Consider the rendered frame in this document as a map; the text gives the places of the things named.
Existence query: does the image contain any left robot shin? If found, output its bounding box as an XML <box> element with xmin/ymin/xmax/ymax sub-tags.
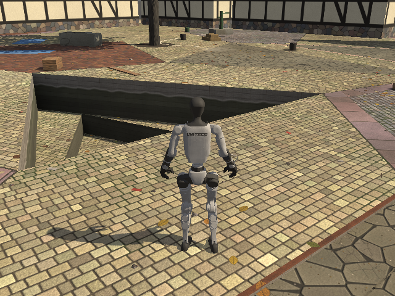
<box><xmin>181</xmin><ymin>203</ymin><xmax>191</xmax><ymax>243</ymax></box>

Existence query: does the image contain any left robot hand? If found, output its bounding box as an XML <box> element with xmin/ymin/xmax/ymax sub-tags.
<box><xmin>160</xmin><ymin>166</ymin><xmax>174</xmax><ymax>179</ymax></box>

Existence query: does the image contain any right robot forearm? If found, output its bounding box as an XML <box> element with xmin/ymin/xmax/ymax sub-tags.
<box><xmin>223</xmin><ymin>149</ymin><xmax>235</xmax><ymax>168</ymax></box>

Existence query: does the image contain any right robot hand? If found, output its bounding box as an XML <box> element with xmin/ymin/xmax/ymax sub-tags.
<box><xmin>223</xmin><ymin>164</ymin><xmax>238</xmax><ymax>178</ymax></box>

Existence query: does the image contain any left robot upper arm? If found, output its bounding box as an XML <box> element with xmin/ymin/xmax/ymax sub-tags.
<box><xmin>167</xmin><ymin>124</ymin><xmax>185</xmax><ymax>157</ymax></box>

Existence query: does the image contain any left robot forearm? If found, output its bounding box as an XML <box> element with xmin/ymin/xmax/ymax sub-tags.
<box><xmin>162</xmin><ymin>148</ymin><xmax>173</xmax><ymax>170</ymax></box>

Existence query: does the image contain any right robot upper arm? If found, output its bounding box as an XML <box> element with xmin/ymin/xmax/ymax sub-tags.
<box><xmin>210</xmin><ymin>124</ymin><xmax>228</xmax><ymax>158</ymax></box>

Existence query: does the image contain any robot head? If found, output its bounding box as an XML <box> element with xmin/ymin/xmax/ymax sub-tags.
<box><xmin>187</xmin><ymin>97</ymin><xmax>208</xmax><ymax>126</ymax></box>

